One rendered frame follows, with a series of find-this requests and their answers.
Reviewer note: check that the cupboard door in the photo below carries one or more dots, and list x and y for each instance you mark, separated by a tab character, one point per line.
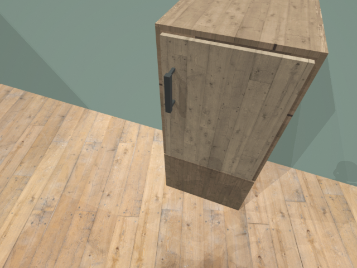
230	101

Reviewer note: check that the handle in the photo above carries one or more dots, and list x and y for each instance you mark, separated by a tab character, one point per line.
169	102

